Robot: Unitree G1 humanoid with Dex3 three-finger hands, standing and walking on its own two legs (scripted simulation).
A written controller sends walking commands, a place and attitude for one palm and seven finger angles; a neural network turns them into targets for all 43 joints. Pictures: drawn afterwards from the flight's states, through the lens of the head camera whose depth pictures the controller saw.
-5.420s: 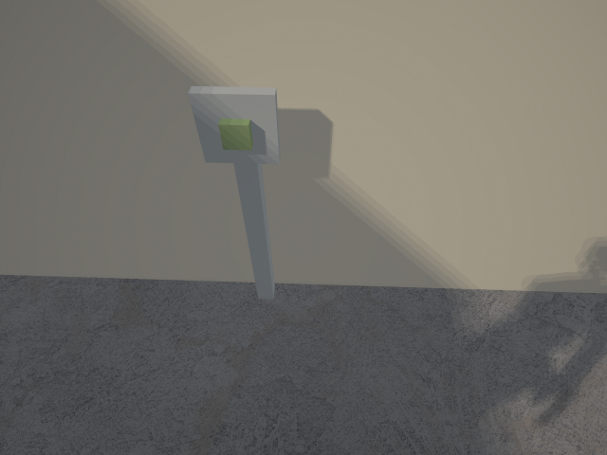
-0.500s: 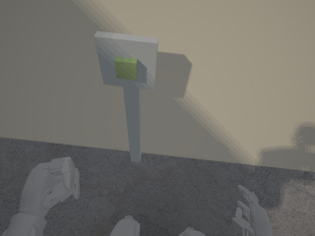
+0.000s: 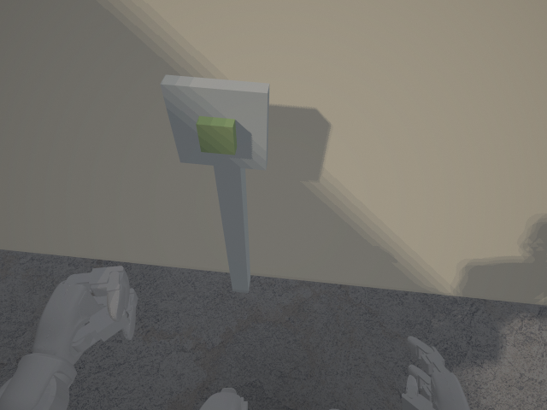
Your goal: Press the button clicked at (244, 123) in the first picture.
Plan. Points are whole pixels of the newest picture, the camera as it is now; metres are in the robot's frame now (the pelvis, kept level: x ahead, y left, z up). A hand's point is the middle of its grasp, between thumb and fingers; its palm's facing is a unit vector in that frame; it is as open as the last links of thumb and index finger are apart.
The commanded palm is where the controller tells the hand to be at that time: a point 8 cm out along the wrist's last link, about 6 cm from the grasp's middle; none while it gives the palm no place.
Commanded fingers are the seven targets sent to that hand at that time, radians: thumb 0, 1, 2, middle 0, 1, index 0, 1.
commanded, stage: raise the hand and make a fist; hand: left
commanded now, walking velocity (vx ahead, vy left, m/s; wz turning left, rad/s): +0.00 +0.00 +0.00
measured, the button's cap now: (217, 134) +0.56 +0.14 +0.07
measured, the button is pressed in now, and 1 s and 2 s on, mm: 0 0 0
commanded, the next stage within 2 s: aim a knuckle at the button in 0.32 s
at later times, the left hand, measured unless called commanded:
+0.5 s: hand (141, 318) +0.22 +0.18 +0.07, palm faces -0.03 -1.00 -0.05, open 3.1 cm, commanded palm +0.21 +0.23 +0.07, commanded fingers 0.00 0.90 0.90 -1.30 -1.50 -1.30 -1.50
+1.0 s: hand (187, 251) +0.33 +0.15 +0.05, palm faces -0.06 -1.00 -0.02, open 3.1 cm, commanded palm +0.32 +0.20 +0.06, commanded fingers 0.00 0.90 0.90 -1.30 -1.50 -1.30 -1.50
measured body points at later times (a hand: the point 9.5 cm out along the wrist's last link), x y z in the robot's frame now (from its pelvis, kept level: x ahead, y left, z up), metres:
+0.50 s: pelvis +0.00 -0.02 +0.00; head +0.03 -0.03 +0.45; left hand +0.22 +0.23 +0.08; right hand +0.17 -0.26 -0.07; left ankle +0.03 +0.10 -0.67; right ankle -0.01 -0.13 -0.67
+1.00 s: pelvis +0.00 -0.02 +0.00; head +0.06 -0.02 +0.44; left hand +0.32 +0.20 +0.06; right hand +0.13 -0.28 -0.10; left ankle +0.03 +0.10 -0.67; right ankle -0.01 -0.13 -0.67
